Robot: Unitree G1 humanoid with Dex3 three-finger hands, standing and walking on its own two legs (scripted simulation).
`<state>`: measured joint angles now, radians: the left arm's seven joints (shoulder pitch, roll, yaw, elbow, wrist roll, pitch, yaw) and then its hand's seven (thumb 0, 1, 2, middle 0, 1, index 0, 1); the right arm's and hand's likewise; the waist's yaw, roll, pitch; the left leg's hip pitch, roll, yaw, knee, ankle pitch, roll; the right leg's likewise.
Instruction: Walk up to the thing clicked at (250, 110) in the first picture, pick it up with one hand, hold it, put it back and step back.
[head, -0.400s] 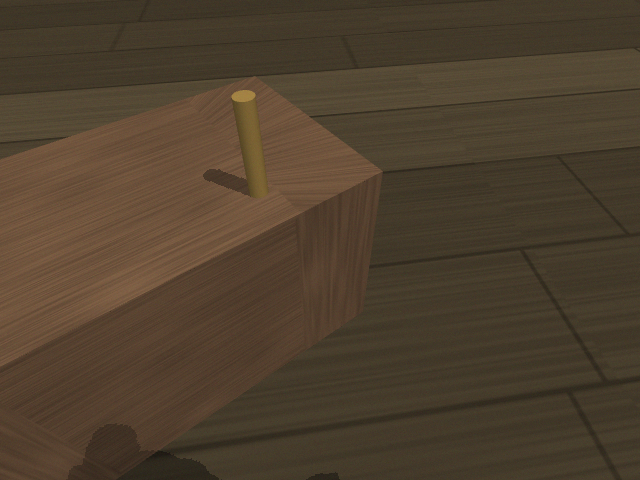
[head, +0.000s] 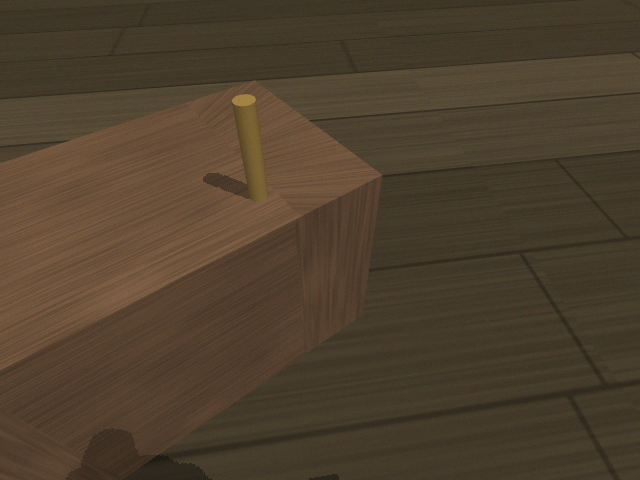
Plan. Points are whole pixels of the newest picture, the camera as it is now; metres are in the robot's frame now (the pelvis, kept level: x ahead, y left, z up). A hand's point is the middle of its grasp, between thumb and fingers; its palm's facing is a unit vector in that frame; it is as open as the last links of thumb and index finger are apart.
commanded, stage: stand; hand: right
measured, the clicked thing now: (252, 152) +0.75 +0.15 -0.01
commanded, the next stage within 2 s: walk up in 0.72 s
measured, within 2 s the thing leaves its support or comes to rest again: neither
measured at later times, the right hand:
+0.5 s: hand out of the picture +0.07 -0.25 -0.16, palm faces -0.03 +0.94 -0.34, open 7.4 cm
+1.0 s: hand out of the picture +0.15 -0.24 -0.14, palm faces -0.22 +0.88 -0.42, open 7.4 cm
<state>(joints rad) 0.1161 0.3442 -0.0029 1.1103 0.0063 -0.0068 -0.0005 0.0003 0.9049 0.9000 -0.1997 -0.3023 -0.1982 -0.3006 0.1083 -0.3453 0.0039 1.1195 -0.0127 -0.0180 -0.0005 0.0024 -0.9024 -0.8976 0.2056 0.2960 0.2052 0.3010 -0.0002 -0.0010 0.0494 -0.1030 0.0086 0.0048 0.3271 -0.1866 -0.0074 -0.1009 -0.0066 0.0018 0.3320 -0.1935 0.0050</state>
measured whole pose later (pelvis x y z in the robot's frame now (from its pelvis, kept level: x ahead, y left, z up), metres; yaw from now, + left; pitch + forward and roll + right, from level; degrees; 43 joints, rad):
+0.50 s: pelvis +0.00 +0.00 +0.00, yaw +0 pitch -2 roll +0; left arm 0.13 0.35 0.00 1.11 0.01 -0.01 0.00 0.00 0.90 0.90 -0.20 -0.30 -0.20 -0.30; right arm 0.12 -0.35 0.00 1.12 -0.01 -0.02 0.00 0.00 -0.90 -0.90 0.21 0.30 0.21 0.30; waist 0.00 0.00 0.05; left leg -0.10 0.01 0.00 0.32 -0.18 -0.01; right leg -0.10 -0.01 0.00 0.32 -0.19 0.01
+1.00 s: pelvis +0.04 +0.04 -0.02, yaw +11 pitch -2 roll -2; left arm 0.23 0.43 0.10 0.90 0.05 -0.02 -0.05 0.00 0.90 0.90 -0.20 -0.30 -0.20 -0.30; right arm 0.28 -0.42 -0.10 0.93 -0.04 -0.01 0.08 0.01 -0.90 -0.90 0.21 0.30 0.20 0.30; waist 0.02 -0.03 0.08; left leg -0.39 0.10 0.02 0.64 -0.28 0.00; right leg -0.06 -0.10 -0.18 0.48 -0.37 0.03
